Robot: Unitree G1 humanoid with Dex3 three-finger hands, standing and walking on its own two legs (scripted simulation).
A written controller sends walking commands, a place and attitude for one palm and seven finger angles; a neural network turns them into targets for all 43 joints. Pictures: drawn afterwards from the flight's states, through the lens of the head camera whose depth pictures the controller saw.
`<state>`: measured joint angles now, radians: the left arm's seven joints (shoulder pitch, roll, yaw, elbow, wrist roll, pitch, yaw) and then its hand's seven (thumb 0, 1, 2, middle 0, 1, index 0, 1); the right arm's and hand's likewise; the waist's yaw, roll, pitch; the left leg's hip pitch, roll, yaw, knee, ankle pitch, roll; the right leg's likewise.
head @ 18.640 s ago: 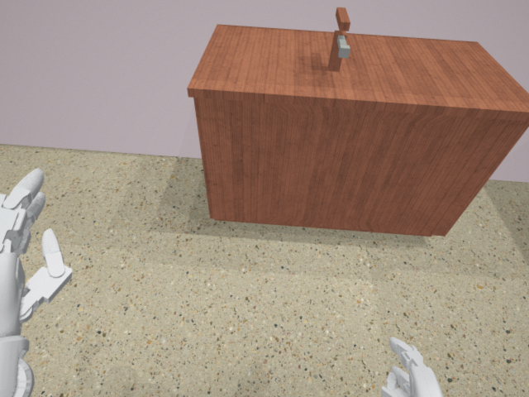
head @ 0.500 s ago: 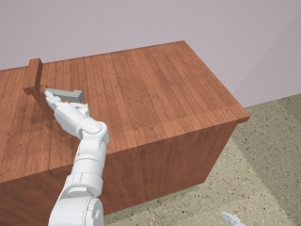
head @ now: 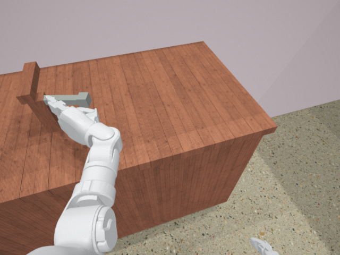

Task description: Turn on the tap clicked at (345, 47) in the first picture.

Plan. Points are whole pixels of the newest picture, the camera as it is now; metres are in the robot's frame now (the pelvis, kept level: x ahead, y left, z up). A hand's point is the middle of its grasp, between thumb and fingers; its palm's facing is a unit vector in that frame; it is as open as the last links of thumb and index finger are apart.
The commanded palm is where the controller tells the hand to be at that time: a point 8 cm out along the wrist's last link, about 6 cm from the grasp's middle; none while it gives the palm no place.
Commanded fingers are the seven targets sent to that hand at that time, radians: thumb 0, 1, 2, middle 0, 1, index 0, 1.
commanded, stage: lift the hand up off the lever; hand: left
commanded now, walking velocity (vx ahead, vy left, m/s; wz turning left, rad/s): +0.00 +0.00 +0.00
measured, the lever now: (84, 99) +0.47 +0.23 +0.12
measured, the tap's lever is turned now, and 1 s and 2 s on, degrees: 73 79 79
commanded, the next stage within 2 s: none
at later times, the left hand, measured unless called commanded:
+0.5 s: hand (96, 107) +0.44 +0.20 +0.12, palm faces +0.82 -0.57 -0.11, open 7.8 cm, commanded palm +0.38 +0.21 +0.12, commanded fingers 0.00 0.90 0.90 -0.15 -0.15 -0.15 -0.15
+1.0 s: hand (90, 106) +0.42 +0.20 +0.14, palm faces +0.81 -0.59 -0.08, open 7.8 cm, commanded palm +0.37 +0.21 +0.14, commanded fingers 0.00 0.90 0.90 -0.15 -0.15 -0.15 -0.15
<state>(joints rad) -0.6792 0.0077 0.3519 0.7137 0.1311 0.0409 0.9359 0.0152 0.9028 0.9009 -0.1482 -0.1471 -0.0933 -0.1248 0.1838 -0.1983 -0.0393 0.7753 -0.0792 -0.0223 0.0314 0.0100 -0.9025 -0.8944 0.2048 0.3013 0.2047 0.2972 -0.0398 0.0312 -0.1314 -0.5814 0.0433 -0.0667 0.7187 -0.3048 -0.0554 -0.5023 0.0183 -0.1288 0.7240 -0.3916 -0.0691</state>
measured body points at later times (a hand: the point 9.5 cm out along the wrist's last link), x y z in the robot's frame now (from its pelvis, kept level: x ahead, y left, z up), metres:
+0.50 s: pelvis +0.01 +0.00 +0.00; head +0.03 -0.01 +0.45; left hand +0.40 +0.22 +0.12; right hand +0.10 -0.24 -0.13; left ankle +0.03 +0.16 -0.71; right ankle -0.02 -0.07 -0.71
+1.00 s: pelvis +0.02 +0.01 +0.01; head +0.02 -0.01 +0.46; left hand +0.38 +0.23 +0.15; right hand +0.18 -0.22 -0.10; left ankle +0.03 +0.16 -0.71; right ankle -0.02 -0.07 -0.71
